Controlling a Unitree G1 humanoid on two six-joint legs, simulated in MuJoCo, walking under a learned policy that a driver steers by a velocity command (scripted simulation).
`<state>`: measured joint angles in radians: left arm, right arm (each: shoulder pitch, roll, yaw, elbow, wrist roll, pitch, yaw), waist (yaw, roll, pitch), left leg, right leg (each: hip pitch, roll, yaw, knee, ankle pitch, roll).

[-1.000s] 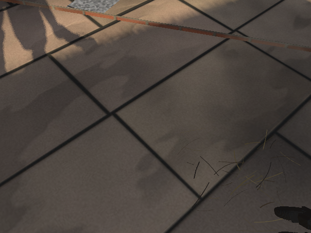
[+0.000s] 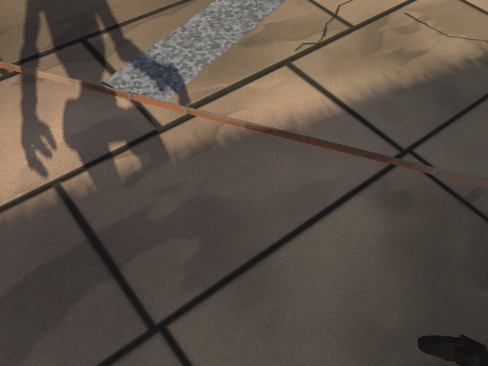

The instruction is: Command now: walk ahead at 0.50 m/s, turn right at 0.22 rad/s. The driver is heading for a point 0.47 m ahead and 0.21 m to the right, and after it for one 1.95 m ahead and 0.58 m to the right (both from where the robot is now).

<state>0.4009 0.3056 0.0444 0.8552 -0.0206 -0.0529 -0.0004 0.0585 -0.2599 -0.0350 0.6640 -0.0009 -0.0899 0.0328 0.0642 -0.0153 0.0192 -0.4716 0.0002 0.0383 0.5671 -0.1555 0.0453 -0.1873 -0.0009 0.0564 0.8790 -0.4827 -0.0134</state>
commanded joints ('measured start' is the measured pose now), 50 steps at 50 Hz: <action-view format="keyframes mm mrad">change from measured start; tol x32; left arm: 1 -81 138 27 -119 -26 -39 -4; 50 -69 142 50 -198 16 69 37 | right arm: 1 290 -163 -55 24 5 7 -18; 50 109 -111 -28 17 -18 22 -28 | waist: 1 -163 136 -165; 19 -145 50 85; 26 -5 -238 -372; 50 -57 155 -224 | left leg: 1 619 353 -496 -278 -213 180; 18 531 283 114 -403 302 107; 23 577 272 183 -15 920 49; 24 447 229 202 218 822 12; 26 -212 -66 -12 836 -444 -77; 27 -312 -7 -144 867 -402 -61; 45 97 -5 -100 -83 147 -70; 48 523 369 -484 -119 857 226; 50 459 363 -555 -176 458 243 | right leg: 1 -594 -63 54 392 42 -21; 14 -491 -111 -11 -105 580 12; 23 -222 44 -182 -259 290 -120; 26 583 -341 771 -525 218 -444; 35 -55 -127 164 -551 1041 -265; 46 3 -66 274 -291 618 -109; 48 -246 122 133 55 -125 6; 50 -315 51 139 227 -195 68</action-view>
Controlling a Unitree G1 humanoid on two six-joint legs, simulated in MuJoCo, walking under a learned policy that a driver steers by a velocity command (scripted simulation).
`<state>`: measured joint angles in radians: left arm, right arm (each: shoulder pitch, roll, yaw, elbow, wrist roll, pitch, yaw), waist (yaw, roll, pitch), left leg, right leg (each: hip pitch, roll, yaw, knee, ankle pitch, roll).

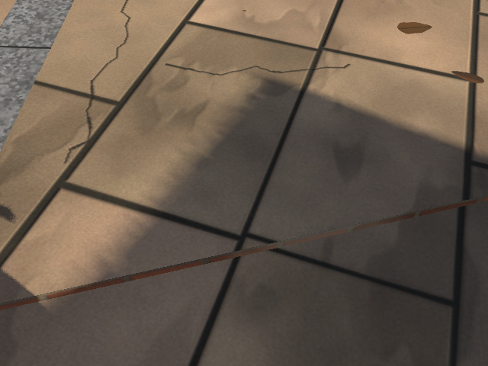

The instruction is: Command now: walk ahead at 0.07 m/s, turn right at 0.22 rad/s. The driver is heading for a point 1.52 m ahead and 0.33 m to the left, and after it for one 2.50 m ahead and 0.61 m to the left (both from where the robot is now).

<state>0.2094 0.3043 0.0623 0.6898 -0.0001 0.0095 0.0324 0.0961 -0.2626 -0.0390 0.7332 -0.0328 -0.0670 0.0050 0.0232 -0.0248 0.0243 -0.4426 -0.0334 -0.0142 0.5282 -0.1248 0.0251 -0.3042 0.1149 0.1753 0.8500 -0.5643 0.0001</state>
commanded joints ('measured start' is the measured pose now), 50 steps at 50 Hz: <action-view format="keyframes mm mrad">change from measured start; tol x4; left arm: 1 78 137 35 -29 -7 27 10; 6 59 32 6 0 -1 42 4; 10 79 40 10 43 4 31 -5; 13 28 119 22 43 22 26 -6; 15 2 40 0 42 28 5 -12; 50 102 11 -24 287 6 -29 2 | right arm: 1 49 -109 -22 -51 15 9 2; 5 -50 -112 -19 -48 10 41 -1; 13 36 -73 -6 -2 13 39 0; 50 35 -75 -20 295 33 80 -46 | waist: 1 -18 126 -192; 4 13 163 -98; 10 2 174 -129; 12 -21 84 -99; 13 -62 -63 -62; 17 -46 -45 -12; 28 -30 20 -33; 50 -32 19 3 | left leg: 1 381 350 -438 -153 292 225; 4 184 236 -268 -227 55 157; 8 207 205 -203 -202 28 162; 12 80 147 -147 -154 -239 37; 13 135 67 -46 -135 -241 -6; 15 233 56 -29 -71 -124 -26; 20 243 67 -39 -47 21 0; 27 270 69 -41 -37 106 -9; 50 295 62 -35 -69 78 -16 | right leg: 1 -210 -77 0 283 -68 71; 2 -204 -95 -8 263 -26 80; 6 -8 -116 -116 -71 76 82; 10 152 -104 -154 -397 353 32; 12 197 -214 -38 -428 421 -28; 13 57 -209 -28 -424 243 -64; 15 -45 -194 -31 -478 134 -47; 20 -1 -171 -60 -429 327 -15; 30 45 -151 -86 -417 448 -14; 50 50 -132 -119 -465 398 -10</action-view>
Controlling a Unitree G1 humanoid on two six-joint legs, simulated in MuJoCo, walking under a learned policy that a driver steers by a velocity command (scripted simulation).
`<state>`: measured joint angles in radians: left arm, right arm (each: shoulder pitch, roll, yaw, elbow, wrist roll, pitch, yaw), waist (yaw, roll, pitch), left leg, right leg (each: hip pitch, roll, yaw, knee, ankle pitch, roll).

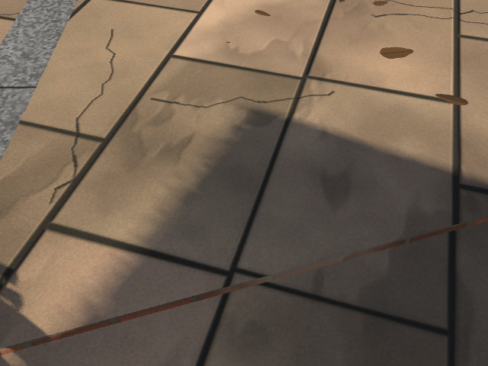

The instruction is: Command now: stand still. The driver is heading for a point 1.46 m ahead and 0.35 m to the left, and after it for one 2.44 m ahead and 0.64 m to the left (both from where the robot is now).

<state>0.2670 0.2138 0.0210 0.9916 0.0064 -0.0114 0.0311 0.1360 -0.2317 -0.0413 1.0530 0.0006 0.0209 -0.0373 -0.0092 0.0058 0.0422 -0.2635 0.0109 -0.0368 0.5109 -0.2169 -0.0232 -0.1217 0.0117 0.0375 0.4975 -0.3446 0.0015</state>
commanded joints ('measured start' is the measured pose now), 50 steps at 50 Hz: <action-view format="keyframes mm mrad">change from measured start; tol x4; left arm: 1 48 100 16 -9 0 -8 4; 39 185 37 -9 104 -6 -9 10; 45 228 159 35 76 -36 -31 15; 50 78 124 31 8 -39 -49 -4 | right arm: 1 -3 -105 -17 -20 0 -7 -4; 41 118 -63 1 53 11 -7 -14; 46 31 -15 9 -8 21 -84 21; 48 90 -9 8 -3 35 -110 35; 50 277 -47 -15 67 31 -117 37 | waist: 1 0 -11 -13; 38 5 -5 19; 40 7 -20 13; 43 30 -76 118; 45 49 -181 150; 48 -12 -174 188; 50 -85 -93 124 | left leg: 1 115 17 -12 -53 166 32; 38 87 6 -11 -64 128 37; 39 98 -7 3 -64 26 37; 41 27 -52 46 -13 -290 47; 42 -38 -57 48 10 -384 56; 43 -93 -54 50 46 -388 61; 46 -218 -14 76 269 -185 68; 47 -205 3 68 242 -200 87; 48 -126 3 77 134 -209 101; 50 176 -22 51 -37 -110 102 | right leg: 1 -134 -29 18 -115 173 -11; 38 -157 -18 -10 -127 121 -8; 42 -212 -41 52 -167 -390 -81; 45 -151 -242 326 -305 -503 -194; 47 -174 -310 394 -321 -422 -228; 49 -245 -217 250 -219 -279 -162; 50 -301 -146 160 -91 -117 -127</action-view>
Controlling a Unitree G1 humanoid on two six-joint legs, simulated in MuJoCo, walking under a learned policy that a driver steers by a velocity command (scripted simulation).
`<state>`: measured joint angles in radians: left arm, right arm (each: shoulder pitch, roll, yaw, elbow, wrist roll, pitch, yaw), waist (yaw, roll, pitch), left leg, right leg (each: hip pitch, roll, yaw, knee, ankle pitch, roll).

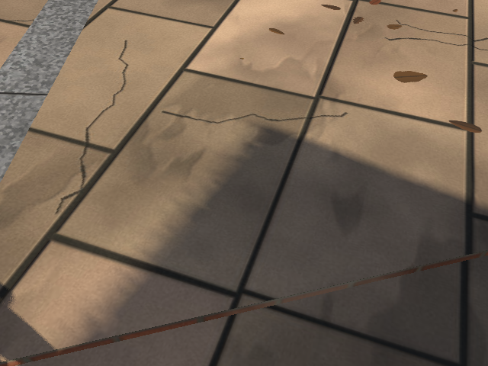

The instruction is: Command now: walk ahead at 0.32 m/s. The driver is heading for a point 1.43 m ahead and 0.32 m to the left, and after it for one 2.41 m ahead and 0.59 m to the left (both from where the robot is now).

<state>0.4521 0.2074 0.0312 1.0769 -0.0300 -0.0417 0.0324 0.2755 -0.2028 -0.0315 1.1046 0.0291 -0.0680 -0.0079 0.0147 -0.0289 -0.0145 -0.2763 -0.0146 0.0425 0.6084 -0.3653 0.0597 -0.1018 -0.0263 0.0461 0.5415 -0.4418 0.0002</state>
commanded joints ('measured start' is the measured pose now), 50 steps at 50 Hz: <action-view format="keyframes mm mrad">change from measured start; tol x32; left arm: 1 -135 78 6 -104 1 -32 -7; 19 -553 86 8 -302 -2 -68 -73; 25 25 331 96 -154 24 -60 -67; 50 -91 224 46 -114 27 -14 -11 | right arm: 1 285 -173 -55 44 0 -32 8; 25 348 26 33 -102 -32 -17 2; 50 -240 -123 -27 -349 -11 -19 59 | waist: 1 -158 166 115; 19 -66 114 177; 25 86 -269 -373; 50 -27 -85 9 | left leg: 1 356 160 -317 -275 -54 92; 3 421 414 -791 -448 -132 231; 18 244 247 -124 -528 378 116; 23 284 210 -36 -52 953 40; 26 -390 -18 -189 768 -177 -18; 40 -446 162 -73 207 428 -49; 50 -267 -1 85 58 189 52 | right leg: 1 -463 21 -21 200 128 -59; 4 -726 -11 69 742 19 -78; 19 -520 -32 -74 25 448 -51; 23 -44 61 -123 19 371 -135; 26 470 -342 749 -282 -50 -322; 33 -123 -184 154 -420 390 -247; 46 161 -228 -54 -438 494 -190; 50 215 -239 -153 -200 1091 -137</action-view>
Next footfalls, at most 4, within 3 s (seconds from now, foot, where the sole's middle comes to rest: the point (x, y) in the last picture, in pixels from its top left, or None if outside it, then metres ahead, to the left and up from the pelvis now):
0.46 right None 0.40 -0.14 -0.76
1.00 left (216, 297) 0.73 0.10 -0.73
1.50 right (272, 225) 1.00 -0.07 -0.73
2.02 left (162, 196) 1.11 0.31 -0.73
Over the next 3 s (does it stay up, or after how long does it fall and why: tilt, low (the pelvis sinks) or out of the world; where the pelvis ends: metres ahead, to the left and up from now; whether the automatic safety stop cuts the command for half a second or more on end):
stays up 1.36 0.41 0.04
